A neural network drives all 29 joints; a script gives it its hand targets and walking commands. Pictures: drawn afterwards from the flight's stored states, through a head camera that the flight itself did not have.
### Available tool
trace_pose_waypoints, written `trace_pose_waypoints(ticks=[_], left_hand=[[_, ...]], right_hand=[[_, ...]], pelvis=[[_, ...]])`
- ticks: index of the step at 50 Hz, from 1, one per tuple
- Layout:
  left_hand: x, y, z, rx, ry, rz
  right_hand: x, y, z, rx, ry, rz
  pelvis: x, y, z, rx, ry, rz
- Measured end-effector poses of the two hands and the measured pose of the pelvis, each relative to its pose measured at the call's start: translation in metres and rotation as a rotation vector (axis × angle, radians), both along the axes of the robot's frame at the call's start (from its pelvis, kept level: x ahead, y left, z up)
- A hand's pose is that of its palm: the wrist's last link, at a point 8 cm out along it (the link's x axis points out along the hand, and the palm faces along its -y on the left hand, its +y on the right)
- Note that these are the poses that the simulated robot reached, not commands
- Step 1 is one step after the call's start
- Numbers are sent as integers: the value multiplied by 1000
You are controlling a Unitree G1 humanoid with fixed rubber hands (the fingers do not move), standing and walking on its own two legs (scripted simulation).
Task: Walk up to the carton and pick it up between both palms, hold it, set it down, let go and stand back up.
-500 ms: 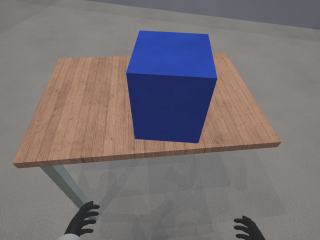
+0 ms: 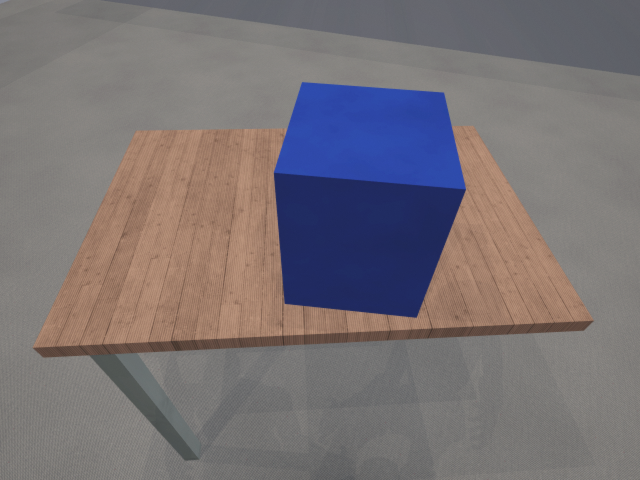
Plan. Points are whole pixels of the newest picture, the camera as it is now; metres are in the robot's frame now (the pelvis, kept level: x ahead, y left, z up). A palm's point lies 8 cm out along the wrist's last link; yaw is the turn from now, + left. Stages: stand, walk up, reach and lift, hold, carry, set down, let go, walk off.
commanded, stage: stand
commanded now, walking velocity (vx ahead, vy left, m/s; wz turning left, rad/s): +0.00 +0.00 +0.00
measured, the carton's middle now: (360, 202) +0.47 -0.03 +0.10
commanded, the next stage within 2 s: none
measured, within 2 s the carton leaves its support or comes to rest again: neither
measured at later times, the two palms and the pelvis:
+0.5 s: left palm out of the picture -0.11 +0.20 -0.15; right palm out of the picture -0.09 -0.20 -0.14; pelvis -0.04 +0.01 +0.00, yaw +0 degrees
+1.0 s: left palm out of the picture -0.14 +0.18 -0.14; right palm out of the picture -0.11 -0.21 -0.15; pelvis -0.07 -0.01 +0.00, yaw +1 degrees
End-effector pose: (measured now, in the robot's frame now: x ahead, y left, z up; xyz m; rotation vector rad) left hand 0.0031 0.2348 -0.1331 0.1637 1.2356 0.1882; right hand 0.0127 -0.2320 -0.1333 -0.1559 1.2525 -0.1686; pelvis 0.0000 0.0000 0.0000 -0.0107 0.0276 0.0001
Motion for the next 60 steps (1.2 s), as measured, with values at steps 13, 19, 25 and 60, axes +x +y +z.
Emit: trace_pose_waypoints(ticks=[13,19,25,60], left_hand=[[-67,-18,-10,-60,177,41],[-91,-26,-12,-82,227,48],[-110,-32,-12,-94,260,51],[-128,-56,-13,-101,248,52]], right_hand=[[-58,22,-6,35,133,-28],[-81,31,-7,53,171,-36],[-98,35,-9,64,193,-41],[-132,17,-11,72,233,-39]], pelvis=[[-20,4,3,1,-37,5],[-32,5,3,1,-48,6],[-43,5,3,3,-53,7],[-69,-16,3,3,-40,10]])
